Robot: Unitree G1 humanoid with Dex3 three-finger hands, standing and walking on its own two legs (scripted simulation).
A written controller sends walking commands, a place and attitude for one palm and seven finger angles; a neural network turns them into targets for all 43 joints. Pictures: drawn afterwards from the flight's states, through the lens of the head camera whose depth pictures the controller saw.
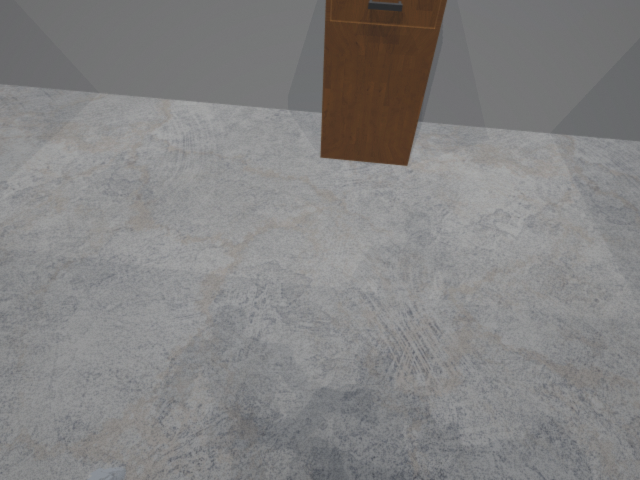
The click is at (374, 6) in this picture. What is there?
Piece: drawer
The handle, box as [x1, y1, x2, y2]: [368, 0, 402, 10]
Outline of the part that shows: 368,4 368,8 388,10 401,10 402,5 400,1 397,3 375,2 371,0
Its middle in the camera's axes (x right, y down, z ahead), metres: +0.25 -0.90 +1.48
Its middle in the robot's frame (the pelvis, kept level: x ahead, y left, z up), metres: +1.72 -0.16 -0.01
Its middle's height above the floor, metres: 0.76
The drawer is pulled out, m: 0.00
